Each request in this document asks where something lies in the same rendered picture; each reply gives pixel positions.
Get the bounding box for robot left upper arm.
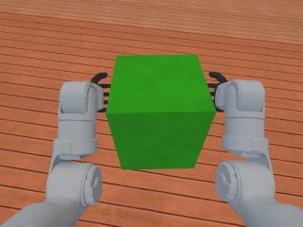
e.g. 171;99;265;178
0;162;102;227

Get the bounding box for robot right forearm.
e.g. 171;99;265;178
215;79;276;193

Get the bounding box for robot left forearm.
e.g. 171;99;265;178
45;81;104;196

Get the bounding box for left robot hand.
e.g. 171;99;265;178
90;72;111;113

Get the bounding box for robot right upper arm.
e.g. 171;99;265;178
214;160;303;227

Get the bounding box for carton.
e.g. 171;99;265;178
106;54;217;170

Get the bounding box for right robot hand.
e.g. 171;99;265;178
207;72;228;113

